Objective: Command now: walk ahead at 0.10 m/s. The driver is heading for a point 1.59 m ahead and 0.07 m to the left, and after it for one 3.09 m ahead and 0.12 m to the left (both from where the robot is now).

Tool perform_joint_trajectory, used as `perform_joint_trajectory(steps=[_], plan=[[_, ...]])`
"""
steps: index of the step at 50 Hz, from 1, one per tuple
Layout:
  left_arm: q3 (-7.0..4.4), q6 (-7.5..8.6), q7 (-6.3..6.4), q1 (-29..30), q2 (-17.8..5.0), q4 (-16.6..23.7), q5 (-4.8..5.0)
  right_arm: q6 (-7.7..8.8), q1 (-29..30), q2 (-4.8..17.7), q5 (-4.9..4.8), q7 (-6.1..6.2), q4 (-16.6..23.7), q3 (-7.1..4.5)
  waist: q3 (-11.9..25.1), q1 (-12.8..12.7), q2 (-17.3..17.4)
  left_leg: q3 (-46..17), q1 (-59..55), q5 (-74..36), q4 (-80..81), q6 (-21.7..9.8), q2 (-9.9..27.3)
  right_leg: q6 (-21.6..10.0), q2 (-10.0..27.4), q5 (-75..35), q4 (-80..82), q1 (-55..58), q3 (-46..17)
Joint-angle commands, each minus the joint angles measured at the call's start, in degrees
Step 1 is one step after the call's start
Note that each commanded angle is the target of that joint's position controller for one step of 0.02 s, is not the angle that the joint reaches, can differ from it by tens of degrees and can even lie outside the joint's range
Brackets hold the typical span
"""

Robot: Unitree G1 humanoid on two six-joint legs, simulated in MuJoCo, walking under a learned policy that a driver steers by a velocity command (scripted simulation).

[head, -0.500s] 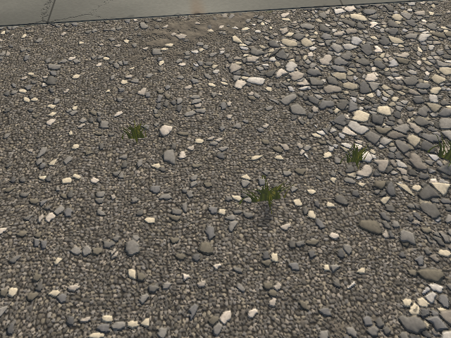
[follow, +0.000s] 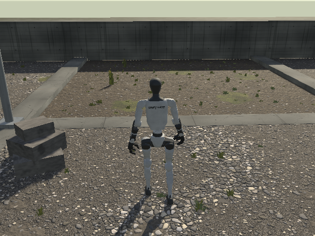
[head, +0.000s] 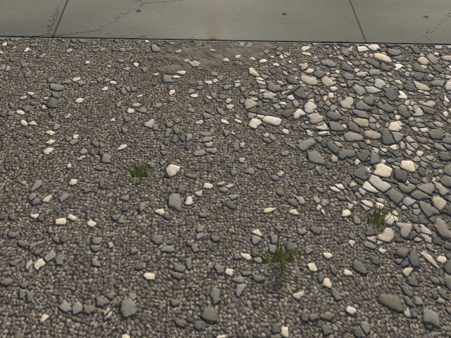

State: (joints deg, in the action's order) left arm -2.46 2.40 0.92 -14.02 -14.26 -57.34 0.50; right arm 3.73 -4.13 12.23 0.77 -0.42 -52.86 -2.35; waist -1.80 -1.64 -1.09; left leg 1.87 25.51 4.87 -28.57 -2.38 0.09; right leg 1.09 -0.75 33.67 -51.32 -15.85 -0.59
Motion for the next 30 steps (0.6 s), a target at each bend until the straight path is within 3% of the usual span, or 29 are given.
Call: perform_joint_trajectory(steps=[1,4,8,10,11,13,14,18,30], plan=[[-1.44,-2.42,1.36,-2.94,-5.26,1.33,0.09,-0.55,-1.11,7.29,0.08,0.56,1.72,-1.06,8.89,0.72,6.45,-19.21,-14.41,-4.07,11.55,-10.82,16.1,1.42,4.67,-0.19,-6.53,-10.58,-2.99],[-1.13,-3.5,2.24,-4.43,-2.78,0.04,-0.35,-1.46,2.34,7.16,1.01,1.21,1.87,-1.11,7.12,-0.98,9.58,-13.28,-4.8,5.66,15.09,-8.65,11.66,1.36,4.05,-6.57,4.73,-1.08,-0.57],[-1.0,-3.64,1.56,-5.66,-1.93,-2.05,-1.27,-2.17,1.46,6.75,-0.76,1.75,0.32,-0.93,6.95,-1.98,7.98,-9.96,-1.51,19.6,15.04,-5.86,9.13,-0.72,2.22,-21.53,20.06,8.57,2.34],[-0.94,-3.7,1.38,-3.83,-3.84,-1.0,-2.33,-2.4,-0.88,5.82,-0.7,1.68,-0.96,-0.62,2.57,-0.59,4.65,-8.64,-0.2,26.16,13.46,-1.37,6.62,-3.26,5.98,-20.05,26.79,7.0,-1.47],[-1.59,-3.53,1.47,-2.53,-7.02,-1.34,-1.52,-2.63,-2.3,5.92,-0.63,1.86,-0.87,-0.96,-0.17,2.07,-1.36,-4.84,-3.7,22.9,12.14,0.21,3.12,-4.64,6.03,-9.39,27.84,-0.9,-1.9],[-0.98,-2.2,1.37,-0.57,-4.16,-1.67,-1.31,-2.66,-2.13,5.57,-0.27,2.28,-1.33,-0.91,-1.24,2.36,-4.51,-3.13,-12.66,13.69,7.0,0.62,2.05,-3.44,5.85,-4.53,32.3,-8.49,-2.66],[-1.0,-1.63,1.35,0.34,-4.11,-1.74,-1.35,-2.71,-2.82,5.15,-0.28,2.42,-1.86,-0.86,-1.05,2.83,-5.06,-2.91,-14.32,10.77,5.83,0.13,2.11,-2.49,5.7,-6.91,32.73,-8.64,-2.55],[-0.78,-0.39,1.22,-1.64,-3.34,-2.7,-0.82,-2.72,-3.69,4.97,-0.36,2.14,-3.45,-0.91,0.8,2.02,-1.84,-2.55,-14.57,3.27,4.26,-0.74,2.17,-1.87,4.96,-15.7,30.4,-3.6,-1.55],[-0.21,-1.11,1.2,-4.03,-2.4,-4.01,-0.65,-3.62,-4.22,5.49,-0.91,2.29,-6.53,-0.96,2.35,1.34,1.09,-2.38,-16.59,-6.82,1.77,-0.41,2.43,-2.14,3.8,-27.09,27.82,1.2,0.17]])
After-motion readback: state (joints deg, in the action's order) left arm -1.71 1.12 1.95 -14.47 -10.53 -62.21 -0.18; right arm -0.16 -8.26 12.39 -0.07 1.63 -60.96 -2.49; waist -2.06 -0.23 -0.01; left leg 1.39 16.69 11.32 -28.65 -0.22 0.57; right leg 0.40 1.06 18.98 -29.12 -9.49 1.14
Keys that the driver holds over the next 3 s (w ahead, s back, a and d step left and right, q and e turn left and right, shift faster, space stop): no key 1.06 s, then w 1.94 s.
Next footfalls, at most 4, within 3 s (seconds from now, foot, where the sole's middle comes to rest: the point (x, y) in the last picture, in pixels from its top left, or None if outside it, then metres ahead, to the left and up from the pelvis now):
0.20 right None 0.07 -0.14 -0.77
1.80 right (276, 312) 0.54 -0.13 -0.77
2.36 left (202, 216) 0.87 0.11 -0.77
2.92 right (268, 149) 1.19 -0.13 -0.77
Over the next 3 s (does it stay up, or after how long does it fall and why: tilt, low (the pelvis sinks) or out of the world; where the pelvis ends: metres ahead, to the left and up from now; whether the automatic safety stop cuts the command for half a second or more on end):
stays up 1.05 -0.03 -0.01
